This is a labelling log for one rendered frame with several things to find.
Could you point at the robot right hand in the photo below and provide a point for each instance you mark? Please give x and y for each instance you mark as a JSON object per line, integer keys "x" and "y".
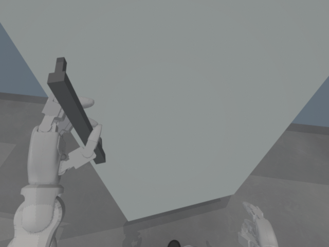
{"x": 261, "y": 232}

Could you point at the robot left hand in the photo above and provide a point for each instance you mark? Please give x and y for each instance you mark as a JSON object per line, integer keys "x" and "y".
{"x": 47, "y": 144}

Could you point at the left robot forearm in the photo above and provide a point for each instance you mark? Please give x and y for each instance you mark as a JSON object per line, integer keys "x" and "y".
{"x": 37, "y": 219}

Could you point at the handle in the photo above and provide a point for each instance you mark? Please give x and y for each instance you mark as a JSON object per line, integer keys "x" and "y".
{"x": 65, "y": 94}

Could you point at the fridge door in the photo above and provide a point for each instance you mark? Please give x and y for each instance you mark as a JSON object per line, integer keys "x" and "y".
{"x": 191, "y": 94}

